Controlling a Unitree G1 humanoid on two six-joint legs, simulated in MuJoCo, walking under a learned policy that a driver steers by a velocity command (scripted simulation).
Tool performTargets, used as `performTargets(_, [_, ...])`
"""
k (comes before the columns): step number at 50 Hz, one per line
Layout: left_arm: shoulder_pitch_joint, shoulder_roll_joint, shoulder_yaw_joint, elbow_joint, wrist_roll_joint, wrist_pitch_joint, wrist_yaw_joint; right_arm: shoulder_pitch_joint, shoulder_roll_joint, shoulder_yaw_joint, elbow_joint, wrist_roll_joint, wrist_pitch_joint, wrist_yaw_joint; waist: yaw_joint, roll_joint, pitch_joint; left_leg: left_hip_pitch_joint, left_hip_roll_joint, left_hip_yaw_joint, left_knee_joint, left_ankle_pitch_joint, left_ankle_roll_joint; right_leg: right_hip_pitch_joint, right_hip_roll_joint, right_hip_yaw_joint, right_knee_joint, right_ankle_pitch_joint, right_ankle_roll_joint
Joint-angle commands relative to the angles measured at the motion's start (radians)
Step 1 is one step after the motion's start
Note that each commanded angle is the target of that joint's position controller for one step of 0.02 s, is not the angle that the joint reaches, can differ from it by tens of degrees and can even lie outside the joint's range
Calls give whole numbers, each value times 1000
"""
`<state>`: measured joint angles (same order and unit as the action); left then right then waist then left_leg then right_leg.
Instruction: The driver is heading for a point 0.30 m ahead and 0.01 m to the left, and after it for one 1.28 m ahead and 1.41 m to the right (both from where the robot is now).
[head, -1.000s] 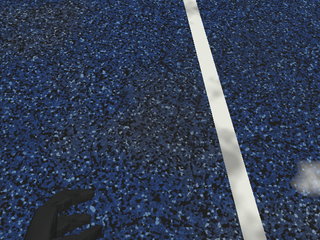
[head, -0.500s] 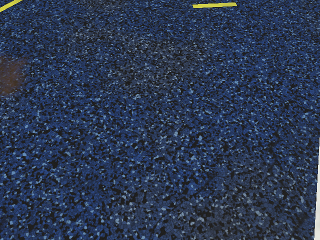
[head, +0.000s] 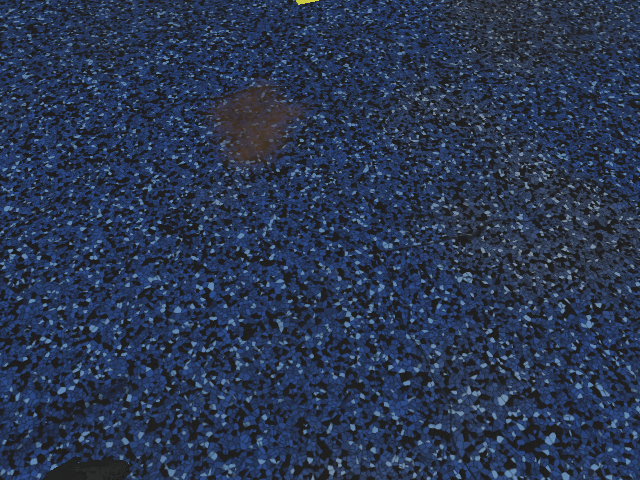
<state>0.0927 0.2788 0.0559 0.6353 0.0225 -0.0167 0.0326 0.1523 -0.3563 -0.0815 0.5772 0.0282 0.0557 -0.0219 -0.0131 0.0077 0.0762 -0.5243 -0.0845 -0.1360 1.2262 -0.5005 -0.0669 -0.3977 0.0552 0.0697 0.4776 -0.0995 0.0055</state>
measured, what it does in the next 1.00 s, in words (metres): steps on the spot: left foot, then right foot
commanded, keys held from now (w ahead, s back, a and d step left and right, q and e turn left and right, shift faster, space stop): q+shift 0.08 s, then shift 0.50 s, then e+shift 0.06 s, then w+e+shift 0.36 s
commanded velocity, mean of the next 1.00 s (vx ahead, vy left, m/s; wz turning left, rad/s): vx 0.19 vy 0.00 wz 0.09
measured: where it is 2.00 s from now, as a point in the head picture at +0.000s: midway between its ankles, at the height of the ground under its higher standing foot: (477, 323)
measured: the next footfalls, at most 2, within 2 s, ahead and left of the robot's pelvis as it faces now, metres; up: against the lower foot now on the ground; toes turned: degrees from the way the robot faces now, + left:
left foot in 0.28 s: +0.03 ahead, +0.13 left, +0.00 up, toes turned +7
right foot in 0.62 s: +0.07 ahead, -0.11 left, +0.00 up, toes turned +15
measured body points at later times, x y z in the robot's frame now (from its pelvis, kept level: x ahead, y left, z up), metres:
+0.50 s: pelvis +0.01 +0.02 +0.01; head +0.03 +0.06 +0.46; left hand +0.06 +0.33 -0.11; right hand +0.23 -0.19 -0.06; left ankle -0.01 +0.12 -0.73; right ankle +0.04 -0.12 -0.67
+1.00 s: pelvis +0.08 +0.02 +0.01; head +0.09 +0.03 +0.46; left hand +0.26 +0.28 -0.08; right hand +0.09 -0.28 -0.09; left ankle -0.02 +0.13 -0.73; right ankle +0.12 -0.14 -0.63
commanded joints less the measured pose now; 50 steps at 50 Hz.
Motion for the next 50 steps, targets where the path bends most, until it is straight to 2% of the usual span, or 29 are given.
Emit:
performTargets(1, [-44,140,37,-73,-3,8,18,50,-78,-21,-62,-6,6,-1,-5,-97,-121,-86,95,78,3,104,-21,165,-235,185,-192,57,-194])
performTargets(4, [14,154,48,-41,5,12,18,19,-48,-8,-80,-5,-6,2,28,-141,-176,-79,138,105,-112,109,-18,257,-283,115,-202,135,-233])
performTargets(9, [-1,189,58,-14,-22,20,-10,33,-42,3,-64,-16,-7,12,22,-172,-216,133,123,133,-386,110,20,218,-313,47,-185,142,-241])
performTargets(11, [4,193,56,2,-39,21,-17,67,-48,0,-43,-18,-5,20,3,-178,-210,217,97,154,-559,167,50,212,-318,35,-145,122,-219])
performTargets(13, [62,163,46,37,-58,22,-20,136,-66,-10,-8,-21,-3,24,-21,-135,-200,410,75,147,-799,302,115,101,-280,-18,-45,34,-128])
performTargets(14, [102,96,26,38,-30,19,-30,143,-130,-23,-16,-24,-1,16,7,85,-195,533,267,-118,-888,440,189,-71,-183,-128,174,-214,-20])
performTargets(15, [25,99,26,-24,-4,10,-21,99,-222,-40,-39,-55,-4,15,-10,298,-154,430,492,-374,-920,548,378,-262,-60,-149,341,-515,41])
performTargets(16, [-28,160,46,-21,-10,11,-11,90,-161,-24,-46,-77,-24,14,-53,196,-158,367,463,-326,-925,573,407,-223,-91,-48,531,-514,49])
performTargets(18, [58,143,51,32,-24,28,-5,-18,-99,-5,-36,-56,-48,11,17,137,-142,340,336,-153,-899,544,303,-197,-99,-35,593,-378,55])
performTargets(19, [80,144,52,47,-14,36,1,-46,-72,4,-32,-42,-53,8,23,142,-143,346,316,-121,-883,607,283,-193,-99,-39,613,-320,71])
performTargets(21, [101,121,46,55,-19,39,-1,-55,-24,26,-20,-45,-55,4,42,130,-158,315,282,-65,-866,729,283,-111,-89,-48,627,-268,91])
performTargets(24, [58,68,19,42,-25,38,-10,-40,-18,26,-1,-43,-49,3,14,139,-153,356,263,-56,-840,678,274,-45,-103,-54,390,-255,88])
performTargets(27, [38,81,13,31,-30,37,-19,-2,-44,17,27,-43,-40,7,-16,154,-146,357,294,-123,-829,627,304,41,-90,-67,231,-309,73])
performTargets(29, [81,74,10,52,-30,34,-23,-24,-25,25,42,-29,-40,10,19,137,-132,323,274,-134,-811,579,283,140,-79,-81,26,-182,53])
performTargets(30, [120,61,2,71,-18,29,-28,-6,15,38,64,-28,-46,11,41,101,-143,300,255,-104,-812,505,236,236,-96,-62,-118,-12,36])
performTargets(31, [118,114,6,67,-7,27,-27,35,24,39,74,-45,-59,10,8,30,-154,271,199,-56,-770,399,170,298,-158,20,-102,183,11])
performTargets(32, [78,212,27,47,-16,30,-22,90,-11,25,80,-62,-68,11,-57,-115,-140,255,113,27,-726,284,120,261,-214,75,-36,285,-44])
performTargets(33, [67,187,29,52,-34,30,-26,42,-9,24,73,-75,-68,-2,-29,-181,-160,311,51,117,-702,157,70,155,-212,131,-88,-70,-113])
performTargets(34, [105,190,36,54,-45,30,-27,-19,-42,9,59,-62,-69,-7,10,-170,-115,274,25,167,-614,38,59,108,-215,206,-161,-471,-154])
performTargets(35, [150,201,38,71,-46,25,-24,-46,-34,1,45,-41,-75,-5,21,-195,-50,203,17,169,-558,-18,65,63,-255,324,-242,-744,-190])
performTargets(37, [121,212,43,61,-60,4,-14,-24,-11,-3,33,-6,-108,12,-18,-268,45,207,37,111,-538,19,100,-32,-304,466,-323,-792,-226])
performTargets(39, [6,168,33,10,-72,1,-6,81,12,-9,69,0,-153,26,-103,-223,30,409,64,98,-767,97,134,-131,-218,380,-264,-646,-162])
performTargets(40, [-52,128,24,-28,-68,0,-6,189,-12,-24,115,-6,-165,24,-152,-176,-13,609,102,86,-836,189,137,-244,-151,304,-153,-554,-103])
performTargets(41, [-112,50,3,-75,-59,-6,-9,338,-73,-46,163,-15,-167,15,-198,-21,-78,795,251,-65,-919,99,155,-391,-62,167,132,-473,-38])
performTargets(42, [-71,19,-7,-117,-80,-17,-13,318,-129,-58,155,-34,-170,21,-148,190,-86,821,460,-454,-1044,-238,246,-566,-30,77,426,-403,-29])
performTargets(43, [-23,72,4,-115,-86,-27,-18,234,-88,-43,122,-41,-178,20,-93,152,-47,726,524,-521,-1056,-318,292,-620,-119,110,600,-361,-39])
performTargets(44, [17,89,11,-99,-86,-28,-29,186,-36,-27,107,-29,-181,16,-64,119,-9,701,497,-433,-1057,-269,276,-656,-140,105,679,-283,-40])
performTargets(45, [56,87,13,-80,-75,-26,-37,172,-25,-21,101,-23,-181,15,-49,98,-22,685,458,-331,-1060,-184,246,-644,-156,89,728,-229,-37])
performTargets(50, [33,74,13,-98,-66,-10,-67,208,-38,-13,132,-45,-177,4,-55,77,16,564,362,63,-1097,156,183,-595,-194,25,799,-25,11])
